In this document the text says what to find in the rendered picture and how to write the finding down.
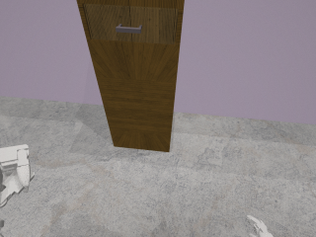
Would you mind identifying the cabinet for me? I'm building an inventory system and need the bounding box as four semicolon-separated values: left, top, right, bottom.
76;0;185;152

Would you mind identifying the robot left hand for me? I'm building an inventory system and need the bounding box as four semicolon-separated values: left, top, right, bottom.
0;144;35;208

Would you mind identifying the handle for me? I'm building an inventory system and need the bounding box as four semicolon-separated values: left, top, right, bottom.
116;24;142;34

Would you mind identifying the robot right hand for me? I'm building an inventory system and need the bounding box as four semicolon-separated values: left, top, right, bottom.
246;214;274;237

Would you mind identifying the drawer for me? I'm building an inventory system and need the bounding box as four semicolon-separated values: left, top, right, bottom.
83;3;179;44

